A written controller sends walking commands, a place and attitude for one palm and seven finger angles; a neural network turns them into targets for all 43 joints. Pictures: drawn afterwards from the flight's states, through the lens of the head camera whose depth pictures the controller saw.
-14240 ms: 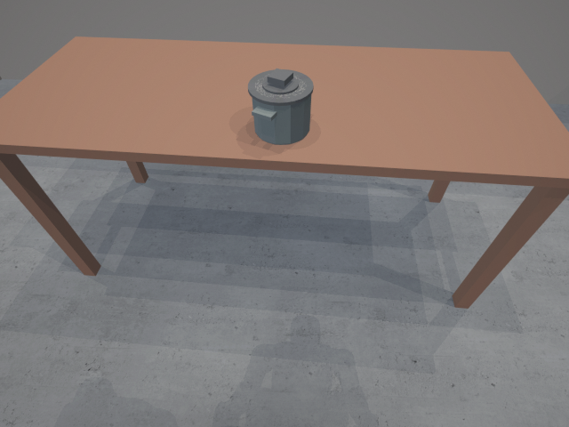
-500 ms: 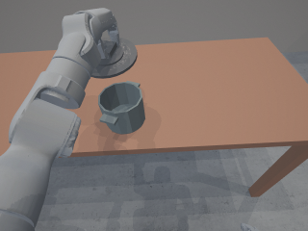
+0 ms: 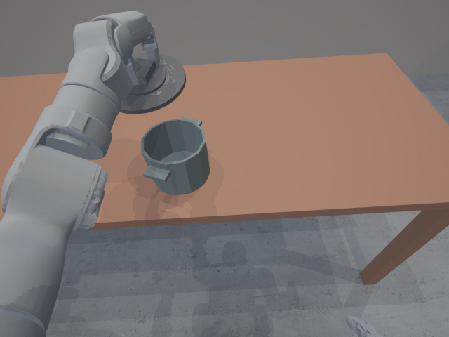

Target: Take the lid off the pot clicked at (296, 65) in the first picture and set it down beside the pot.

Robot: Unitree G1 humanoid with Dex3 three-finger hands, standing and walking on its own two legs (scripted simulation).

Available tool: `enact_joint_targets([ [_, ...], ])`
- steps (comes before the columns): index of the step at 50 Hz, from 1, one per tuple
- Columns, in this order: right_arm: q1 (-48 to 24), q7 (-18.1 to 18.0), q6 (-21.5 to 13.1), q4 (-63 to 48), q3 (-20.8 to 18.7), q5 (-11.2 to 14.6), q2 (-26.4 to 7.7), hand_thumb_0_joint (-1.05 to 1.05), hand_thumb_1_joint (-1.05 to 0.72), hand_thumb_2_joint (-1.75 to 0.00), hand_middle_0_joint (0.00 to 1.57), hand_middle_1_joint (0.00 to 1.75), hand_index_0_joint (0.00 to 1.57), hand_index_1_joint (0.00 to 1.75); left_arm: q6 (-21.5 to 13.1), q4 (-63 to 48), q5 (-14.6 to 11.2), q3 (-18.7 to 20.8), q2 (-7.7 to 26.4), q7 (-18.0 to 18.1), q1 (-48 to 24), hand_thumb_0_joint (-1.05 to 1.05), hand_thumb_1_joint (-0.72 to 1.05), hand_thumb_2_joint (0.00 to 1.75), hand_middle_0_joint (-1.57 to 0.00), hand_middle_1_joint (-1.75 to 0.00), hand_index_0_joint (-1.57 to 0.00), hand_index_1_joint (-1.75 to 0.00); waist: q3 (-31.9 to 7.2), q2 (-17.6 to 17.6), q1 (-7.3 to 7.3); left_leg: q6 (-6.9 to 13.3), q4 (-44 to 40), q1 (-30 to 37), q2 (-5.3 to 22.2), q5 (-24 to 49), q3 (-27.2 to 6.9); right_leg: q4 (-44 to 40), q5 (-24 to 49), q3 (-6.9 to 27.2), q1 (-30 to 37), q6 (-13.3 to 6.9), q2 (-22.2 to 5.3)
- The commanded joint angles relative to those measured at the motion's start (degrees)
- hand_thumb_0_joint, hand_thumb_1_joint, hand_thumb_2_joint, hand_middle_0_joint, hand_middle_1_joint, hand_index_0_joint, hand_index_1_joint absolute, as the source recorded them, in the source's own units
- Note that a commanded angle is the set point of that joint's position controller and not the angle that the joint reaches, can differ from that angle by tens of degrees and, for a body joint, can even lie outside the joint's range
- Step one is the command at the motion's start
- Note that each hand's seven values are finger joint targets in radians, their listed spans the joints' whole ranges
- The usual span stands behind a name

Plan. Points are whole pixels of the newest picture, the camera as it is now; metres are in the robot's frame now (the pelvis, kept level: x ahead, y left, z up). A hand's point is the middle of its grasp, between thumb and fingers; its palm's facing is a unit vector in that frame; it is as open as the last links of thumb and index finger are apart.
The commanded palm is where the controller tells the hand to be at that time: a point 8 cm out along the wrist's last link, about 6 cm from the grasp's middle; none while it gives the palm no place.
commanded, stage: move the lid sideways beside the pot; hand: left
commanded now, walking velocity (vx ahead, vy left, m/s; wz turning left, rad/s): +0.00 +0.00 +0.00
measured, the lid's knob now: (139, 70) +0.52 +0.13 +0.22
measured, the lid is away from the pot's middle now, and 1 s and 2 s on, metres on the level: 0.03 0.15 0.25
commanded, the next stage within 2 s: lower the lid onto the table in 1.82 s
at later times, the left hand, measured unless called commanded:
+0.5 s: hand (92, 75) +0.48 +0.19 +0.24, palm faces -0.25 -0.07 -0.97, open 8.1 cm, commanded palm +0.48 +0.20 +0.31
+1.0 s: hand (61, 81) +0.48 +0.25 +0.23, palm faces -0.27 -0.09 -0.96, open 8.1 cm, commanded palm +0.48 +0.26 +0.31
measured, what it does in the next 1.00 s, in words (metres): stands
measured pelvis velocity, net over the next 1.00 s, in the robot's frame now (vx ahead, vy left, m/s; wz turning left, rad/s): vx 0.00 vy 0.02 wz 0.01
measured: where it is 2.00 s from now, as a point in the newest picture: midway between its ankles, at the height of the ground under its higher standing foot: outside the picture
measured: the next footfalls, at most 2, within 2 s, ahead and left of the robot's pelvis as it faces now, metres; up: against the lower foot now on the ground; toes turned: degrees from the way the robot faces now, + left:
none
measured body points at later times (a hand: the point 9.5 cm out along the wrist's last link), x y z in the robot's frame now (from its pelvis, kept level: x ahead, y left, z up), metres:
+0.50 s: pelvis +0.00 +0.01 +0.00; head +0.04 -0.01 +0.45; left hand +0.49 +0.20 +0.29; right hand +0.10 -0.26 -0.12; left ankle +0.06 +0.09 -0.74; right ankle -0.04 -0.13 -0.74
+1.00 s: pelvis +0.00 +0.02 +0.00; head +0.04 +0.01 +0.45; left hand +0.49 +0.25 +0.29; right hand +0.07 -0.26 -0.12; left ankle +0.06 +0.09 -0.74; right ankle -0.04 -0.13 -0.74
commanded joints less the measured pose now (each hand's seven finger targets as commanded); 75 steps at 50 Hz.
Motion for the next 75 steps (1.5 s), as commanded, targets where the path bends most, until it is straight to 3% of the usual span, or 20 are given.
enact_joint_targets([
  [1,-1.7,-0.3,-1.7,-7.0,-3.1,0.0,-7.5,0.0,-0.9,-0.9,0.2,0.3,0.2,0.3,-1.0,-15.1,1.8,3.3,15.3,1.7,-37.4,0.0,0.66,0.95,-0.83,-1.06,-0.76,-1.03,-26.3,-5.0,-0.12,2.6,1.7,25.7,-1.7,11.8,-2.8,-3.4,22.5,-1.5,-4.0,-2.5,2.4],
  [3,-0.9,-0.3,-1.6,-6.8,-3.4,0.1,-7.6,0.0,-0.9,-0.9,0.2,0.3,0.2,0.3,-1.5,-14.5,0.5,1.3,12.5,0.9,-35.0,0.0,0.66,0.95,-0.83,-1.06,-0.76,-1.03,-24.5,-6.0,-0.57,2.8,1.7,25.3,-1.6,11.4,-2.9,-4.1,21.4,-1.8,-5.2,-2.5,2.4],
  [7,-0.5,-0.7,-1.6,-6.1,-3.3,0.2,-8.4,0.0,-0.9,-0.9,0.2,0.3,0.2,0.3,-2.5,-16.7,0.4,5.1,18.8,0.8,-37.2,0.0,0.66,0.95,-0.83,-1.06,-0.76,-1.03,-25.1,-5.9,-0.43,2.9,1.5,25.4,-1.8,10.1,-2.9,-4.2,21.8,-1.6,-3.9,-2.3,2.6],
  [11,0.0,-0.7,-1.2,-5.5,-3.2,0.4,-8.5,0.0,-0.9,-0.9,0.2,0.3,0.2,0.3,-2.7,-14.6,1.3,4.1,18.6,0.8,-34.8,0.0,0.66,0.95,-0.83,-1.06,-0.76,-1.03,-22.8,-4.4,-0.42,2.5,1.3,24.3,-1.5,9.4,-3.0,-4.3,20.1,-2.1,-5.2,-2.5,2.8],
  [14,-0.1,-0.4,-1.4,-6.4,-3.6,0.1,-8.5,0.0,-0.9,-0.9,0.2,0.3,0.2,0.3,-3.7,-18.7,1.4,5.5,20.1,0.8,-35.3,0.0,0.66,0.95,-0.83,-1.06,-0.76,-1.03,-26.6,-2.6,0.03,2.6,2.3,27.0,-1.5,13.2,-3.2,-3.8,22.8,-1.8,-3.8,-2.7,2.8],
  [18,0.1,-0.2,-0.9,-6.4,-3.8,0.3,-8.7,0.0,-0.9,-0.9,0.2,0.3,0.2,0.3,-3.8,-17.7,0.9,4.4,18.8,-0.1,-33.3,0.0,0.66,0.95,-0.83,-1.06,-0.76,-1.03,-25.3,-2.2,-0.15,2.4,2.2,27.4,-1.1,13.9,-3.6,-4.1,21.1,-2.5,-5.8,-2.9,2.9],
  [23,0.4,-0.5,-0.6,-6.6,-3.9,0.3,-9.1,0.0,-0.9,-0.9,0.2,0.3,0.2,0.3,-4.9,-18.7,1.2,7.2,23.4,-0.3,-33.6,0.0,0.66,0.95,-0.83,-1.06,-0.76,-1.03,-27.0,-2.6,0.1,2.5,2.5,27.2,-1.2,14.1,-3.5,-4.1,22.0,-2.2,-4.2,-2.9,2.9],
  [25,0.6,-0.4,-0.1,-5.5,-3.7,0.7,-9.1,0.0,-0.9,-0.9,0.2,0.3,0.2,0.3,-4.3,-15.8,1.3,4.9,21.0,-0.8,-33.7,0.0,0.66,0.95,-0.83,-1.06,-0.76,-1.03,-22.6,-3.1,-0.47,2.4,1.8,25.6,-1.1,11.1,-3.6,-4.5,19.4,-2.9,-6.6,-2.7,3.2],
  [29,1.0,-0.6,0.2,-5.7,-3.8,0.4,-9.6,0.0,-0.9,-0.9,0.2,0.3,0.2,0.3,-5.2,-15.8,1.6,8.2,26.0,-0.9,-33.2,0.0,0.66,0.95,-0.83,-1.06,-0.76,-1.03,-24.4,-4.3,-0.07,2.6,1.9,25.0,-1.2,10.4,-3.4,-4.5,19.7,-2.5,-4.7,-2.7,3.1],
  [32,0.9,-0.6,0.3,-5.9,-3.8,0.6,-9.2,0.0,-0.9,-0.9,0.2,0.3,0.2,0.3,-5.8,-17.8,1.7,5.7,23.3,-1.0,-34.8,0.0,0.66,0.95,-0.83,-1.06,-0.76,-1.03,-24.9,-0.9,-0.34,2.3,2.0,27.3,-0.9,11.5,-4.0,-4.4,17.9,-3.1,-6.9,-2.9,3.4],
  [38,1.9,-1.0,0.3,-5.3,-3.9,0.5,-9.8,0.0,-0.9,-0.9,0.2,0.3,0.2,0.3,-6.9,-15.9,1.2,7.1,25.7,-1.5,-32.9,0.0,0.66,0.95,-0.83,-1.06,-0.76,-1.03,-24.2,-1.3,-0.47,2.3,2.0,26.5,-0.7,9.6,-3.8,-4.9,16.3,-3.0,-7.3,-3.0,3.2],
  [40,2.0,-1.0,0.5,-4.6,-3.8,0.8,-9.7,0.0,-0.9,-0.9,0.2,0.3,0.2,0.3,-6.7,-14.2,1.3,5.2,23.9,-1.6,-33.7,0.0,0.66,0.95,-0.83,-1.06,-0.76,-1.03,-21.9,-1.8,-1.03,2.2,1.3,25.7,-0.6,6.5,-4.0,-5.2,13.6,-3.4,-8.9,-2.7,3.5],
  [43,2.2,-1.2,-0.3,-5.3,-3.9,0.4,-10.0,0.0,-0.9,-0.9,0.2,0.3,0.2,0.3,-8.4,-19.1,1.5,7.9,28.0,-1.1,-35.9,0.0,0.66,0.95,-0.83,-1.06,-0.76,-1.03,-26.4,0.2,-0.24,2.2,2.2,27.8,-0.5,9.2,-4.4,-4.6,15.5,-3.0,-6.8,-3.2,3.4],
  [45,3.3,-1.4,0.0,-4.2,-3.7,0.6,-9.9,0.0,-0.9,-0.9,0.2,0.3,0.2,0.3,-7.9,-12.8,1.8,7.0,26.6,-1.4,-32.3,0.0,0.66,0.95,-0.83,-1.06,-0.76,-1.03,-22.8,-1.5,-0.87,2.4,2.0,25.8,-0.5,7.9,-4.1,-5.0,14.8,-3.3,-8.2,-2.8,3.7],
  [47,3.2,-1.5,0.1,-4.5,-3.6,0.7,-10.4,0.0,-0.9,-0.9,0.2,0.3,0.2,0.3,-8.2,-12.0,2.1,10.6,32.0,-1.4,-31.9,0.0,0.66,0.95,-0.83,-1.06,-0.76,-1.03,-22.9,-2.6,-0.16,2.5,1.6,23.3,-0.7,6.2,-3.5,-5.1,15.2,-2.9,-5.9,-2.6,3.4],
  [50,3.2,-1.4,0.2,-4.7,-3.9,0.6,-10.3,0.0,-0.9,-0.9,0.2,0.3,0.2,0.3,-8.9,-14.7,2.9,8.6,30.3,-1.5,-33.7,0.0,0.66,0.95,-0.83,-1.06,-0.76,-1.03,-24.1,0.6,-0.27,2.3,2.2,25.8,-0.4,8.9,-3.9,-4.7,15.8,-3.2,-7.0,-2.9,3.6],
  [58,4.2,-1.7,0.5,-4.5,-4.1,0.9,-10.8,0.0,-0.9,-0.9,0.2,0.3,0.2,0.3,-11.0,-14.5,1.8,8.3,31.0,-2.7,-31.1,0.0,0.66,0.95,-0.83,-1.06,-0.76,-1.03,-23.7,0.7,-0.7,2.6,3.0,25.9,0.0,9.4,-3.7,-5.0,15.4,-3.5,-8.1,-2.8,3.6],
  [59,4.3,-1.7,0.8,-4.3,-4.1,0.7,-11.0,0.0,-0.9,-0.9,0.2,0.3,0.2,0.3,-11.4,-15.1,2.2,11.0,34.7,-2.6,-31.5,0.0,0.66,0.95,-0.83,-1.06,-0.76,-1.03,-23.8,0.9,-0.4,2.7,3.1,25.4,-0.1,8.9,-3.8,-4.9,15.7,-3.4,-7.2,-2.7,3.9],
  [61,4.6,-1.9,1.0,-4.3,-3.9,1.0,-11.0,0.0,-0.9,-0.9,0.2,0.3,0.2,0.3,-12.1,-14.9,2.2,11.4,36.0,-2.7,-31.4,0.0,0.66,0.95,-0.83,-1.06,-0.76,-1.03,-24.7,1.0,-0.41,2.7,3.1,25.4,-0.2,9.7,-3.7,-4.7,16.3,-3.4,-6.6,-2.6,3.9],
  [75,5.5,-2.3,2.1,-3.7,-3.9,1.5,-11.3,0.0,-0.9,-0.9,0.2,0.3,0.2,0.3,-15.5,-15.3,1.4,12.0,38.7,-3.6,-29.7,0.0,0.66,0.95,-0.83,-1.06,-0.76,-1.03,-24.1,4.2,-0.8,2.7,4.0,27.4,0.5,12.4,-4.2,-4.7,14.7,-4.1,-9.7,-2.5,4.2],
])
